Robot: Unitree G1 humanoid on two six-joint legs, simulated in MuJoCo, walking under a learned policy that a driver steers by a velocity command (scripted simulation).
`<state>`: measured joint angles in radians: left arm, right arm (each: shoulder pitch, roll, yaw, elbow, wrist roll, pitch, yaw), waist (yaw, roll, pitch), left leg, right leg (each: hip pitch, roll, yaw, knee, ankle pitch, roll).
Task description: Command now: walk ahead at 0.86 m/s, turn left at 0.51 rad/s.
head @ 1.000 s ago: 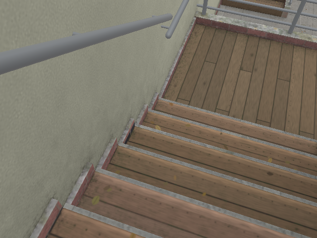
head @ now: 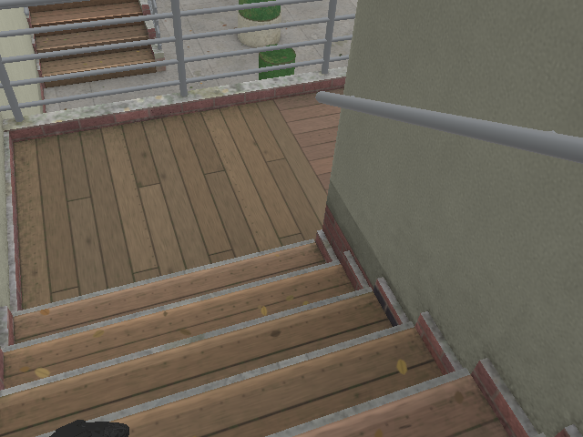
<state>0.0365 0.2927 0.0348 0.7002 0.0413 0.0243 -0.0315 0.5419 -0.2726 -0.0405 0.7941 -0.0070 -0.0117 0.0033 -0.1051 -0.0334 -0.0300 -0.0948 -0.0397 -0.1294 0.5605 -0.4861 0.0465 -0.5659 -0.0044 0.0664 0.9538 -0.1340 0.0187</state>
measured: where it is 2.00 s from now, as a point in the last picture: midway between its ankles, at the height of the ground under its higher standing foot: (100, 380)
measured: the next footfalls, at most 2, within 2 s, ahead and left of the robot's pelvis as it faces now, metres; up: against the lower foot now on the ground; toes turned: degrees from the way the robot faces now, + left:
right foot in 0.06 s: +0.06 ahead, -0.15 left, +0.00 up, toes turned +5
left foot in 0.42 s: +0.23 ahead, +0.05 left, -0.16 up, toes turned +21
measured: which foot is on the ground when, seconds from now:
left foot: down 0.00-0.06, up 0.08-0.40, down 0.42-0.76, up 0.78-1.00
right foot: up 0.00-0.04, down 0.06-0.42, up 0.44-0.76, down 0.78-1.00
